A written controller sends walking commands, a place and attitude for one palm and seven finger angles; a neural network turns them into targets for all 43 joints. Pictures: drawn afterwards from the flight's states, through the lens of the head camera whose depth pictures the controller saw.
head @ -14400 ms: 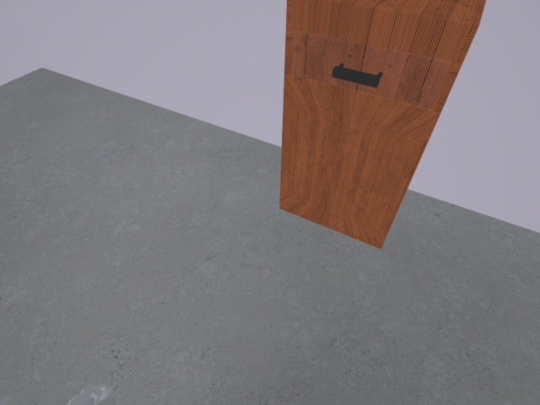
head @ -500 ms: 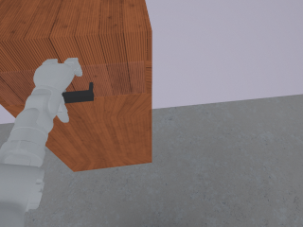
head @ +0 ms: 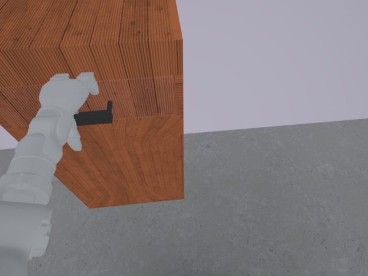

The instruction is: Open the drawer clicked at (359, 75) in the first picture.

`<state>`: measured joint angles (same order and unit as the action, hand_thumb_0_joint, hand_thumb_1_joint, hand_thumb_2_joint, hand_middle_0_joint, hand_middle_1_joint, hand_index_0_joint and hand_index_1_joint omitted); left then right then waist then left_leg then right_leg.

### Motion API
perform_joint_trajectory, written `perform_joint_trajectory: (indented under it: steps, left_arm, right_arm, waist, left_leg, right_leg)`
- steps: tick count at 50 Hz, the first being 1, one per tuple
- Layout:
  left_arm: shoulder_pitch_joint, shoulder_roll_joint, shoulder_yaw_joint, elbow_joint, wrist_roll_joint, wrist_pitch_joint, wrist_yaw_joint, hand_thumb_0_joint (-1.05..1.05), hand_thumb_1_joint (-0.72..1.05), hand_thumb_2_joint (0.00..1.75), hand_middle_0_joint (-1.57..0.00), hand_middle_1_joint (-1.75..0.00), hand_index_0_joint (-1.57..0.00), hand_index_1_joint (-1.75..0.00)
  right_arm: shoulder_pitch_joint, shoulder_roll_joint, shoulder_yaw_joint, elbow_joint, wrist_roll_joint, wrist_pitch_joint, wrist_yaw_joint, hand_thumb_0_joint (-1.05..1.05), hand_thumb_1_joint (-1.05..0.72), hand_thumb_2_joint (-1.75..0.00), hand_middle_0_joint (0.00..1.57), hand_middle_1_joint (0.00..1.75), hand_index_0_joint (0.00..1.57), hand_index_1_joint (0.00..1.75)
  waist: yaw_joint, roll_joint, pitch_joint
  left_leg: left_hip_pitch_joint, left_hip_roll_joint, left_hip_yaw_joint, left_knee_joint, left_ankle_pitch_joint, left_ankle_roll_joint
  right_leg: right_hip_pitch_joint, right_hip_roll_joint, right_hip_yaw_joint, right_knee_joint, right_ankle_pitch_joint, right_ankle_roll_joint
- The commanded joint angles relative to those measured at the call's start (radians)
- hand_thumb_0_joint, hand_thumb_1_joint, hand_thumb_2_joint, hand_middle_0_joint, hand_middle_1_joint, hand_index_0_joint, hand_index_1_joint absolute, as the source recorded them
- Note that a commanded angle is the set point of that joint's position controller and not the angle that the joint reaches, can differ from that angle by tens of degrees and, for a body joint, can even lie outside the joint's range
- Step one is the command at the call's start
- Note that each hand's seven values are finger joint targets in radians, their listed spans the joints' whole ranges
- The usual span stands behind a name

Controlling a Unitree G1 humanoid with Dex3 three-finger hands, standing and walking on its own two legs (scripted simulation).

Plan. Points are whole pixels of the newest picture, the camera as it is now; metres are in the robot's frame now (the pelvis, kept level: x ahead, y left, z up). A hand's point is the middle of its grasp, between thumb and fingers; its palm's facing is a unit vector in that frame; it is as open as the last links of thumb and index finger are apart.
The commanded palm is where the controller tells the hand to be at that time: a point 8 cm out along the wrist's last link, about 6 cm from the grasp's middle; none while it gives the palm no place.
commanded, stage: move the hooked fingers above the handle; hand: left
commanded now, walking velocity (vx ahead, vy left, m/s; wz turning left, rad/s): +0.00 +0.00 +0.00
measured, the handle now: (85, 112) +0.51 +0.26 +0.03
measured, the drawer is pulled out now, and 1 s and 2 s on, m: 0.00 0.00 0.00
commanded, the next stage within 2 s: lower the fingers behind the handle in 1.56 s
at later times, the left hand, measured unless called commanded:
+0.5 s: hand (68, 112) +0.46 +0.27 +0.09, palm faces -0.03 -0.02 -1.00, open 13.8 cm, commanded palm +0.44 +0.28 +0.15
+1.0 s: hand (72, 110) +0.46 +0.26 +0.09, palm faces +0.01 -0.01 -1.00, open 13.8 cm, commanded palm +0.44 +0.27 +0.15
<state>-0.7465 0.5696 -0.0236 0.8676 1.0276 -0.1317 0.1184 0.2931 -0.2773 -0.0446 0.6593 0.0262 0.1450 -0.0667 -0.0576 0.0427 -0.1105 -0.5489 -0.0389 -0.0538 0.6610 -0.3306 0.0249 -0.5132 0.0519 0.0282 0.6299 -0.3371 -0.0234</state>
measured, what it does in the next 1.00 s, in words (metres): stands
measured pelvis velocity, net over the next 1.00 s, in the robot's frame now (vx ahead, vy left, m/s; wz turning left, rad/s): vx -0.01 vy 0.01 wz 0.00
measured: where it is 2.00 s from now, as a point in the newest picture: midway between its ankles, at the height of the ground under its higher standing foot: outside the picture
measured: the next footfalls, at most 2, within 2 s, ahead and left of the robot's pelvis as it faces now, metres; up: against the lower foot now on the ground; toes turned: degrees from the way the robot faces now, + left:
none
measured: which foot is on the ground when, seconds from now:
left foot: down 0.00-1.00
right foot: down 0.00-1.00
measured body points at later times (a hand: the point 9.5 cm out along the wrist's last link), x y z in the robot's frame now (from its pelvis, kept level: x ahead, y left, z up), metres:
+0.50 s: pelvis +0.00 +0.01 +0.00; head +0.07 +0.00 +0.44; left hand +0.45 +0.27 +0.14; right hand +0.04 -0.27 -0.13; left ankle -0.01 +0.11 -0.72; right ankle -0.02 -0.11 -0.72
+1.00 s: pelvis -0.01 +0.01 +0.00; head +0.06 +0.01 +0.44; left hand +0.45 +0.26 +0.15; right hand +0.06 -0.26 -0.13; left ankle -0.01 +0.11 -0.72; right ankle -0.02 -0.11 -0.72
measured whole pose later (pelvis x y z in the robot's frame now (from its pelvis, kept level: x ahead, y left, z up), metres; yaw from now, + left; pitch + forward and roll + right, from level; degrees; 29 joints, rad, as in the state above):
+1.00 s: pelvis -0.01 +0.01 +0.00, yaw +0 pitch +13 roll -1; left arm -0.78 0.56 -0.04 0.88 1.04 -0.11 0.15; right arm 0.31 -0.25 -0.03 0.67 0.02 0.13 -0.06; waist -0.06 0.04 -0.10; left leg -0.57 -0.05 -0.05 0.68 -0.33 0.04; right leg -0.53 0.04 0.03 0.64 -0.33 -0.01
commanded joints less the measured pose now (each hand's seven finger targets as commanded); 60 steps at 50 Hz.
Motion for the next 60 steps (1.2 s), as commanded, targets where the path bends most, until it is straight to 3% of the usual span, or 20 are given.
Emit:
perform_joint_trajectory:
  steps: [1, 5, 10, 11, 15, 17, 20, 21, 25, 29, 32, 35, 36, 39, 46, 49, 51, 54, 56, 60]
  left_arm:
    - [-0.466, 0.403, 0.184, -0.148, 0.011, 0.048, 0.098, 0.0, -0.5, 0.3, -0.3, -1.2, -0.3, -1.2]
    - [-0.438, 0.388, 0.162, -0.107, 0.017, 0.097, 0.082, 0.0, -0.5, 0.3, -0.3, -1.2, -0.3, -1.2]
    - [-0.411, 0.357, 0.126, -0.072, 0.004, 0.1, 0.028, 0.0, -0.5, 0.3, -0.3, -1.2, -0.3, -1.2]
    - [-0.406, 0.381, 0.144, -0.087, 0.004, 0.089, 0.021, 0.0, -0.5, 0.3, -0.3, -1.2, -0.3, -1.2]
    - [-0.409, 0.339, 0.116, -0.165, -0.005, 0.022, -0.007, 0.0, -0.5, 0.3, -0.3, -1.2, -0.3, -1.2]
    - [-0.407, 0.313, 0.104, -0.204, -0.011, -0.01, -0.005, 0.0, -0.5, 0.3, -0.3, -1.2, -0.3, -1.2]
    - [-0.46, 0.309, 0.107, -0.241, -0.018, -0.039, 0.016, 0.0, -0.5, 0.3, -0.3, -1.2, -0.3, -1.2]
    - [-0.46, 0.317, 0.116, -0.249, -0.018, -0.04, 0.029, 0.0, -0.5, 0.3, -0.3, -1.2, -0.3, -1.2]
    - [-0.452, 0.336, 0.159, -0.263, -0.016, -0.016, 0.082, 0.0, -0.5, 0.3, -0.3, -1.2, -0.3, -1.2]
    - [-0.425, 0.3, 0.123, -0.153, -0.004, 0.072, 0.102, 0.0, -0.5, 0.3, -0.3, -1.2, -0.3, -1.2]
    - [-0.407, 0.33, 0.128, -0.142, 0.006, 0.111, 0.081, 0.0, -0.5, 0.3, -0.3, -1.2, -0.3, -1.2]
    - [-0.384, 0.254, 0.073, -0.164, -0.007, 0.111, 0.04, 0.0, -0.5, 0.3, -0.3, -1.2, -0.3, -1.2]
    - [-0.374, 0.275, 0.085, -0.171, -0.012, 0.102, 0.027, 0.0, -0.5, 0.3, -0.3, -1.2, -0.3, -1.2]
    - [-0.422, 0.221, 0.033, -0.199, -0.021, 0.069, -0.001, 0.0, -0.5, 0.3, -0.3, -1.2, -0.3, -1.2]
    - [-0.573, 0.274, 0.071, -0.218, 0.003, 0.019, 0.066, 0.0, -0.5, 0.3, -0.3, -1.2, -0.3, -1.2]
    - [-0.533, 0.339, 0.138, -0.174, 0.014, 0.047, 0.104, 0.0, -0.5, 0.3, -0.3, -1.2, -0.3, -1.2]
    - [-0.523, 0.322, 0.126, -0.159, 0.016, 0.072, 0.111, 0.0, -0.5, 0.3, -0.3, -1.2, -0.3, -1.2]
    - [-0.438, 0.271, 0.09, -0.068, 0.01, 0.127, 0.088, 0.0, -0.5, 0.3, -0.3, -1.2, -0.3, -1.2]
    - [-0.419, 0.287, 0.093, -0.061, 0.005, 0.134, 0.057, 0.0, -0.5, 0.3, -0.3, -1.2, -0.3, -1.2]
    - [-0.417, 0.322, 0.107, -0.085, 0.009, 0.117, 0.023, 0.0, -0.5, 0.3, -0.3, -1.2, -0.3, -1.2]
  right_arm:
    - [0.072, -0.13, -0.041, -0.076, -0.006, -0.022, -0.007, 0.0, -0.9, -0.9, 0.2, 0.3, 0.2, 0.3]
    - [0.071, -0.135, -0.042, -0.086, -0.008, -0.017, -0.007, 0.0, -0.9, -0.9, 0.2, 0.3, 0.2, 0.3]
    - [0.069, -0.144, -0.039, -0.09, 0.002, -0.004, -0.016, 0.0, -0.9, -0.9, 0.2, 0.3, 0.2, 0.3]
    - [0.073, -0.145, -0.041, -0.091, 0.004, -0.005, -0.018, 0.0, -0.9, -0.9, 0.2, 0.3, 0.2, 0.3]
    - [0.081, -0.139, -0.047, -0.095, -0.001, -0.008, -0.023, 0.0, -0.9, -0.9, 0.2, 0.3, 0.2, 0.3]
    - [0.087, -0.133, -0.054, -0.09, -0.001, -0.013, -0.02, 0.0, -0.9, -0.9, 0.2, 0.3, 0.2, 0.3]
    - [0.097, -0.134, -0.06, -0.074, -0.004, -0.016, -0.017, 0.0, -0.9, -0.9, 0.2, 0.3, 0.2, 0.3]
    - [0.1, -0.131, -0.061, -0.073, -0.002, -0.018, -0.014, 0.0, -0.9, -0.9, 0.2, 0.3, 0.2, 0.3]
    - [0.101, -0.133, -0.066, -0.061, -0.012, -0.021, 0.001, 0.0, -0.9, -0.9, 0.2, 0.3, 0.2, 0.3]
    - [0.087, -0.137, -0.056, -0.06, -0.006, -0.017, 0.014, 0.0, -0.9, -0.9, 0.2, 0.3, 0.2, 0.3]
    - [0.077, -0.143, -0.05, -0.076, -0.003, -0.011, 0.013, 0.0, -0.9, -0.9, 0.2, 0.3, 0.2, 0.3]
    - [0.074, -0.142, -0.054, -0.089, -0.001, -0.012, 0.009, 0.0, -0.9, -0.9, 0.2, 0.3, 0.2, 0.3]
    - [0.073, -0.145, -0.052, -0.091, 0.0, -0.011, 0.006, 0.0, -0.9, -0.9, 0.2, 0.3, 0.2, 0.3]
    - [0.067, -0.139, -0.05, -0.093, 0.004, -0.016, -0.003, 0.0, -0.9, -0.9, 0.2, 0.3, 0.2, 0.3]
    - [0.084, -0.13, -0.046, -0.068, -0.005, -0.035, -0.008, 0.0, -0.9, -0.9, 0.2, 0.3, 0.2, 0.3]
    - [0.087, -0.129, -0.044, -0.067, -0.01, -0.038, -0.002, 0.0, -0.9, -0.9, 0.2, 0.3, 0.2, 0.3]
    - [0.09, -0.129, -0.045, -0.068, -0.013, -0.036, 0.003, 0.0, -0.9, -0.9, 0.2, 0.3, 0.2, 0.3]
    - [0.09, -0.135, -0.045, -0.07, -0.008, -0.029, 0.01, 0.0, -0.9, -0.9, 0.2, 0.3, 0.2, 0.3]
    - [0.091, -0.144, -0.043, -0.074, -0.003, -0.02, 0.007, 0.0, -0.9, -0.9, 0.2, 0.3, 0.2, 0.3]
    - [0.076, -0.148, -0.038, -0.087, 0.002, -0.011, -0.007, 0.0, -0.9, -0.9, 0.2, 0.3, 0.2, 0.3]
  waist:
    - [0.02, 0.045, -0.379]
    - [0.018, 0.001, -0.427]
    - [-0.001, -0.061, -0.341]
    - [0.008, -0.047, -0.355]
    - [-0.005, -0.011, -0.375]
    - [-0.007, 0.036, -0.364]
    - [-0.021, 0.038, -0.359]
    - [-0.009, 0.07, -0.381]
    - [0.012, 0.09, -0.433]
    - [0.007, 0.042, -0.355]
    - [0.023, 0.033, -0.387]
    - [0.003, -0.009, -0.381]
    - [0.009, -0.017, -0.378]
    - [-0.018, -0.018, -0.302]
    - [-0.023, 0.079, -0.316]
    - [0.008, 0.099, -0.383]
    - [0.011, 0.085, -0.436]
    - [0.011, 0.017, -0.379]
    - [0.007, -0.043, -0.365]
    - [0.009, -0.067, -0.335]
  left_leg:
    - [0.179, 0.001, 0.052, -0.032, 0.408, 0.021]
    - [0.168, 0.003, 0.071, -0.03, 0.434, 0.025]
    - [0.143, 0.005, 0.078, -0.047, 0.39, 0.033]
    - [0.148, 0.007, 0.077, -0.048, 0.386, 0.033]
    - [0.191, 0.006, 0.069, -0.034, 0.429, 0.038]
    - [0.229, 0.009, 0.062, -0.027, 0.439, 0.036]
    - [0.251, 0.014, 0.044, -0.019, 0.453, 0.031]
    - [0.262, 0.013, 0.041, -0.018, 0.461, 0.026]
    - [0.305, 0.021, 0.028, -0.006, 0.559, 0.011]
    - [0.24, 0.022, 0.033, -0.028, 0.48, 0.009]
    - [0.23, 0.019, 0.046, -0.039, 0.473, 0.013]
    - [0.257, 0.025, 0.042, -0.043, 0.486, 0.021]
    - [0.257, 0.025, 0.042, -0.046, 0.467, 0.023]
    - [0.26, 0.023, 0.029, -0.056, 0.403, 0.027]
    - [0.288, 0.022, 0.0, -0.048, 0.353, 0.008]
    - [0.276, 0.016, 0.012, -0.034, 0.404, 0.002]
    - [0.28, 0.018, 0.02, -0.025, 0.457, 0.0]
    - [0.233, 0.022, 0.035, -0.035, 0.442, 0.006]
    - [0.203, 0.022, 0.046, -0.041, 0.432, 0.017]
    - [0.161, 0.014, 0.058, -0.061, 0.374, 0.029]
  right_leg:
    - [0.159, -0.006, -0.027, -0.029, 0.362, -0.021]
    - [0.22, -0.008, -0.019, -0.032, 0.432, -0.011]
    - [0.213, -0.013, -0.016, -0.061, 0.425, -0.003]
    - [0.218, -0.014, -0.013, -0.058, 0.423, -0.002]
    - [0.206, -0.011, -0.008, -0.058, 0.45, -0.006]
    - [0.158, -0.006, -0.013, -0.057, 0.415, -0.009]
    - [0.109, -0.001, -0.021, -0.052, 0.371, -0.015]
    - [0.103, 0.0, -0.022, -0.045, 0.359, -0.016]
    - [0.088, 0.007, -0.04, -0.021, 0.368, -0.023]
    - [0.081, 0.008, -0.053, -0.027, 0.326, -0.022]
    - [0.143, 0.003, -0.043, -0.033, 0.358, -0.021]
    - [0.147, 0.0, -0.042, -0.053, 0.361, -0.017]
    - [0.154, -0.001, -0.038, -0.056, 0.355, -0.015]
    - [0.097, -0.001, -0.044, -0.072, 0.294, -0.015]
    - [0.001, 0.003, -0.049, -0.05, 0.193, -0.028]
    - [0.046, 0.006, -0.051, -0.027, 0.242, -0.033]
    - [0.076, 0.005, -0.051, -0.017, 0.289, -0.028]
    - [0.1, 0.004, -0.054, -0.031, 0.307, -0.022]
    - [0.141, 0.0, -0.044, -0.044, 0.346, -0.016]
    - [0.191, -0.009, -0.028, -0.064, 0.355, -0.014]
